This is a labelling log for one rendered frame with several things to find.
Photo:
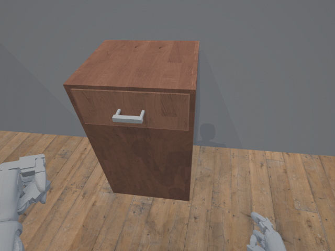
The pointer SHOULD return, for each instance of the right robot hand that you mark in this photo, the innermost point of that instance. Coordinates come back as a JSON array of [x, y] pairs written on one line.
[[270, 241]]

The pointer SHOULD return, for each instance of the left robot hand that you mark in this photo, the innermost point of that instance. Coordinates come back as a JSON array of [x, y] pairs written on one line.
[[33, 177]]

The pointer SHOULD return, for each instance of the drawer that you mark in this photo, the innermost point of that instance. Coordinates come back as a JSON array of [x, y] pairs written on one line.
[[162, 110]]

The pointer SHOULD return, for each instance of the cabinet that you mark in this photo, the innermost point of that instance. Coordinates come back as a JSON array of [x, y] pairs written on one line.
[[142, 161]]

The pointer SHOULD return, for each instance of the robot left forearm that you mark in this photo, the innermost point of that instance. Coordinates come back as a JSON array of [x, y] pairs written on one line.
[[10, 232]]

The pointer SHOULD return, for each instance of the handle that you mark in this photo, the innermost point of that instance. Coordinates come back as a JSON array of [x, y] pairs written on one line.
[[128, 119]]

